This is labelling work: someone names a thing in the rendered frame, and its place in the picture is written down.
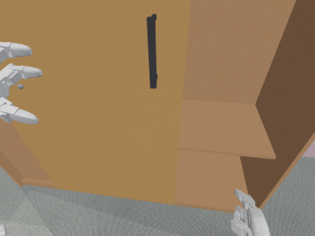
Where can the robot left hand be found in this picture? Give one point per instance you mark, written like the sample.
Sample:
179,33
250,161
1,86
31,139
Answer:
9,76

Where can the robot right hand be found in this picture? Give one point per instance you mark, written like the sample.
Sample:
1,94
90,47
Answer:
253,221

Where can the wardrobe door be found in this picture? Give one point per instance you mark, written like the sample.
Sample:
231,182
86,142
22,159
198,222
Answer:
17,151
101,128

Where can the robot left upper arm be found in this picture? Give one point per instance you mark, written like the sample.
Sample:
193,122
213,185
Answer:
3,230

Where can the handle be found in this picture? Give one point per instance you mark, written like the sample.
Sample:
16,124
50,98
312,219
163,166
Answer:
152,50

